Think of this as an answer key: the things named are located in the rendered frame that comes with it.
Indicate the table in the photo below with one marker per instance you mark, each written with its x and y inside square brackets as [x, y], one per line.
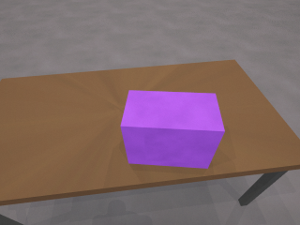
[61, 136]

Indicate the carton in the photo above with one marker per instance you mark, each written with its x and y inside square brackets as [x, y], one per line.
[177, 129]

